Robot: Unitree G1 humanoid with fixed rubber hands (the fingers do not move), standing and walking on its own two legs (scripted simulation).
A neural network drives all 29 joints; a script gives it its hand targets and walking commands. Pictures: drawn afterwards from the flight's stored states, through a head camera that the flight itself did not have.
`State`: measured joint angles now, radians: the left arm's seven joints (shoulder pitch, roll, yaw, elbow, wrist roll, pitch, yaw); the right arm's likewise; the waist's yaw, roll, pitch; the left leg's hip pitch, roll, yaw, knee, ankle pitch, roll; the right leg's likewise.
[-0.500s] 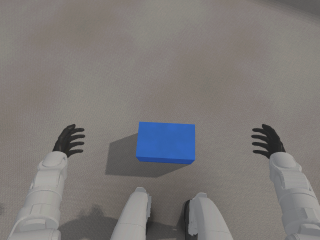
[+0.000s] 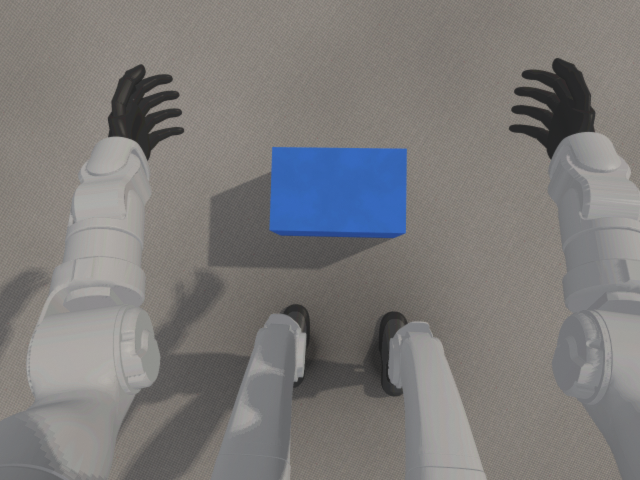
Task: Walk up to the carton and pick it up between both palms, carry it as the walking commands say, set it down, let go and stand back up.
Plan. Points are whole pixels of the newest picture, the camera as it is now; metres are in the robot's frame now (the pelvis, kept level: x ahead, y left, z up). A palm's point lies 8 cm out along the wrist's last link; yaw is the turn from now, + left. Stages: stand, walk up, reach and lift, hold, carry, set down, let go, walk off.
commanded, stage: reach and lift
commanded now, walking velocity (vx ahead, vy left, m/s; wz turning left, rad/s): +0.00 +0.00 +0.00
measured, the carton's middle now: (337, 196) +0.49 +0.03 -0.57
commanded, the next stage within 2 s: none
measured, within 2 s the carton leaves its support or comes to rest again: neither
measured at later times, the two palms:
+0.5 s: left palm (165, 136) +0.49 +0.26 -0.16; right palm (524, 132) +0.51 -0.22 -0.16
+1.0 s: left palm (210, 165) +0.49 +0.25 -0.32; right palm (477, 164) +0.51 -0.21 -0.33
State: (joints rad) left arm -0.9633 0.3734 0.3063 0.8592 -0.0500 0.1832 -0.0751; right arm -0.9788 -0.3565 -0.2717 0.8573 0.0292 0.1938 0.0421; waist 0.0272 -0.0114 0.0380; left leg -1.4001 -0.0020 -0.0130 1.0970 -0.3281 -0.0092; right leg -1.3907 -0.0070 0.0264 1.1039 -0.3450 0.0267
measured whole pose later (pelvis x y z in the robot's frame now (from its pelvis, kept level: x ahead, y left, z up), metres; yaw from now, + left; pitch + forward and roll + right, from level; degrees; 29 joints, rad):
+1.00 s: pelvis -0.03 +0.00 -0.20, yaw +0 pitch +48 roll +0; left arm -1.23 0.44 0.27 0.95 -0.12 0.15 -0.03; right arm -1.25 -0.41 -0.23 0.94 0.12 0.16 -0.02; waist 0.03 -0.02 0.05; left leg -2.16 -0.01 -0.02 1.83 -0.50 -0.02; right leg -2.15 0.03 0.04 1.84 -0.52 0.04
